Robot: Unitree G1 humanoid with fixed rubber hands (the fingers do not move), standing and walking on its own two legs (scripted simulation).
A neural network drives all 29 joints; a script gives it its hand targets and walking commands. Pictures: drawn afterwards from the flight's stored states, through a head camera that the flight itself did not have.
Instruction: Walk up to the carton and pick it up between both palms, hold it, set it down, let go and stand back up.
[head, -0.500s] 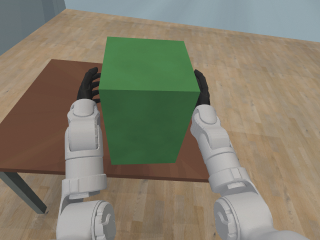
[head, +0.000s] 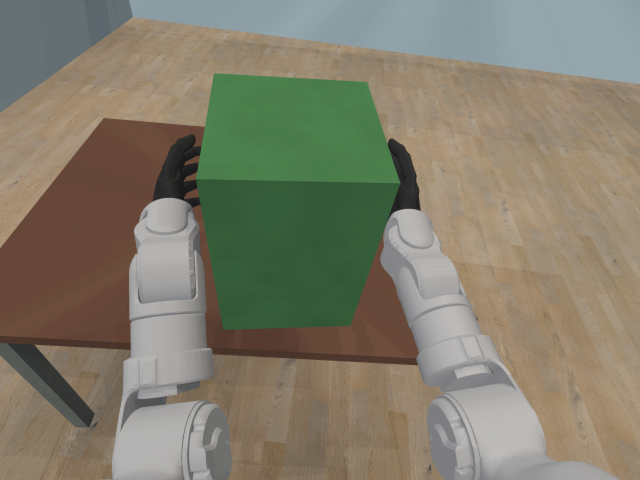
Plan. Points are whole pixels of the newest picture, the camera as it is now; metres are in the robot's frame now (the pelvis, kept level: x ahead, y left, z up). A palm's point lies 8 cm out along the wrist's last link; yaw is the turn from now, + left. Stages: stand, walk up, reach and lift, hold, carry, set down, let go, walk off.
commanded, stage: hold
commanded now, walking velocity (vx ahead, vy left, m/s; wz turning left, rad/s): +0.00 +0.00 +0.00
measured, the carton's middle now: (290, 214) +0.39 +0.00 +0.14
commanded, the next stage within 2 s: set down in 1.02 s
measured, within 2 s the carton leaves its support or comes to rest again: neither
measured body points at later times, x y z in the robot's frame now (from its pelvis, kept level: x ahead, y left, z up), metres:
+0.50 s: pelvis +0.00 +0.00 +0.00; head -0.05 +0.04 +0.45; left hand +0.37 +0.15 +0.19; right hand +0.37 -0.12 +0.19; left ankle +0.03 +0.11 -0.75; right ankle +0.03 -0.11 -0.75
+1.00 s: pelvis +0.00 +0.00 +0.00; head -0.03 +0.04 +0.45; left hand +0.38 +0.14 +0.18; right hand +0.37 -0.13 +0.18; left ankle +0.03 +0.11 -0.75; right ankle +0.03 -0.11 -0.75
